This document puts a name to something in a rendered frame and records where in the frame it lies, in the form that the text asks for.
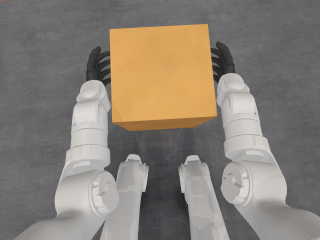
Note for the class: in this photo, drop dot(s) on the robot left upper arm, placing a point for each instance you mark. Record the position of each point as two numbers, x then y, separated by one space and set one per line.
82 201

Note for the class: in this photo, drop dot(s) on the robot right upper arm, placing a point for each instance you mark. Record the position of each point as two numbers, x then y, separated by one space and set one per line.
258 191

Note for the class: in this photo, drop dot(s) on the robot left thigh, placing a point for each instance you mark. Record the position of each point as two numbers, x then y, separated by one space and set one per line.
123 223

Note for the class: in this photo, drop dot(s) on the robot thigh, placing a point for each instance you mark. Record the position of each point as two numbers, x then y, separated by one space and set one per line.
205 217
123 223

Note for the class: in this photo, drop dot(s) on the robot right thigh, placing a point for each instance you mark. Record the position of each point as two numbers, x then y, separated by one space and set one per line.
205 217

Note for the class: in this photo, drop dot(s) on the right robot forearm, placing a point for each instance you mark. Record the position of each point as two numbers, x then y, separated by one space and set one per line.
243 135

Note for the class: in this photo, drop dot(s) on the left robot hand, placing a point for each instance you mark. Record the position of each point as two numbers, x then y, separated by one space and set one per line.
94 68

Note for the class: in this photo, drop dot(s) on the carton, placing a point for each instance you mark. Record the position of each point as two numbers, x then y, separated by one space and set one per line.
161 77

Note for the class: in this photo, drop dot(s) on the left robot forearm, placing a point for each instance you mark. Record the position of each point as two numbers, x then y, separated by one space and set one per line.
89 131

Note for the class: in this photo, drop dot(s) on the right robot hand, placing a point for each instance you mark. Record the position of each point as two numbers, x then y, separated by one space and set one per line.
224 62

